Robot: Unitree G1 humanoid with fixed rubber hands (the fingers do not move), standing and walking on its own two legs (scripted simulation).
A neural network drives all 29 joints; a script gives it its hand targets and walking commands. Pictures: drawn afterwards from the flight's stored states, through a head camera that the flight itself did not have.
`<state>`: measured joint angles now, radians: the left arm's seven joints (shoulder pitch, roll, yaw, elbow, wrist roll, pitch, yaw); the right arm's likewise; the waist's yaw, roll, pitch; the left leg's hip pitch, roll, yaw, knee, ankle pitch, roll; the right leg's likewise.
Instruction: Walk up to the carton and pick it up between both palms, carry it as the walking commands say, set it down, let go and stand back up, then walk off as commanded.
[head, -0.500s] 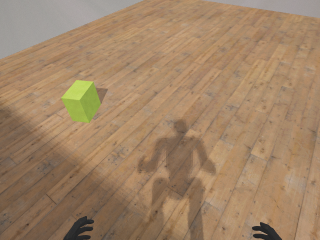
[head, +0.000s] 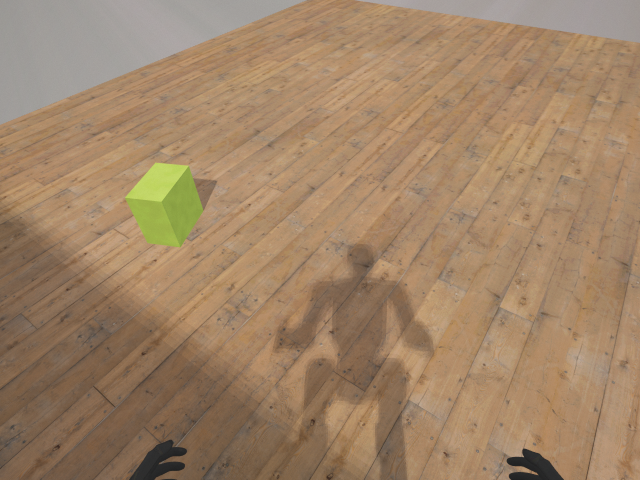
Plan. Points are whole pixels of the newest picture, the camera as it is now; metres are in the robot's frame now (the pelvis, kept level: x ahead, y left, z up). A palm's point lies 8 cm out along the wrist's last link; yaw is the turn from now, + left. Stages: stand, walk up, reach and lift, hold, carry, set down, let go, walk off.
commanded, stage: stand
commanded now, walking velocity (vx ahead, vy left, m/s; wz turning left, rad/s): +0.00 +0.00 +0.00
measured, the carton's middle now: (168, 204) +1.38 +0.76 -0.62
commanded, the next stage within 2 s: walk up in 0.90 s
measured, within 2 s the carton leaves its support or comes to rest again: neither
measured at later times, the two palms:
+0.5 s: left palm out of the picture +0.14 +0.27 -0.08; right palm out of the picture +0.13 -0.25 -0.09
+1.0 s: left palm out of the picture +0.13 +0.27 -0.08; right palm out of the picture +0.12 -0.26 -0.09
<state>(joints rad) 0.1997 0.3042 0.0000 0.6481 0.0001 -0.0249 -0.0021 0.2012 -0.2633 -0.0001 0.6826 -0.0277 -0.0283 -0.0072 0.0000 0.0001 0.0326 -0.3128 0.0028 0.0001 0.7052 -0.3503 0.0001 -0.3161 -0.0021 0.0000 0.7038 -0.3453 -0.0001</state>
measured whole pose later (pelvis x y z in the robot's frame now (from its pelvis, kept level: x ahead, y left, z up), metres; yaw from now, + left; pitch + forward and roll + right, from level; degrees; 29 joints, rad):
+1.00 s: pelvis +0.00 +0.00 +0.00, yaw +0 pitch -3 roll +0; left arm 0.20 0.32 0.00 0.71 0.00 -0.03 0.00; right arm 0.20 -0.27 0.00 0.76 -0.02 -0.03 -0.01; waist 0.00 0.00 0.04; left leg -0.31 0.00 0.00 0.69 -0.33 0.00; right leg -0.32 0.00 0.00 0.69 -0.33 0.00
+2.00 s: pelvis +0.25 +0.23 +0.01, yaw +19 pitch +1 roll -1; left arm 0.42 0.31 0.00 0.78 0.00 -0.03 0.00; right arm 0.21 -0.27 0.00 0.81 -0.02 0.00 0.07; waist 0.02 0.00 -0.01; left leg -0.49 0.05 0.00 0.85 -0.39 0.02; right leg -0.09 -0.11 -0.04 0.48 -0.39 0.06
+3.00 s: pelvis +0.67 +0.48 +0.00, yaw +26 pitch +0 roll -2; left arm 0.36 0.30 0.00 0.80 0.00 -0.03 -0.02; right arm 0.23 -0.26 0.00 0.85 -0.03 -0.03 0.06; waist 0.01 -0.01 0.00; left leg -0.47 0.09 0.08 0.72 -0.23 0.02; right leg -0.23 -0.10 -0.06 0.93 -0.51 0.05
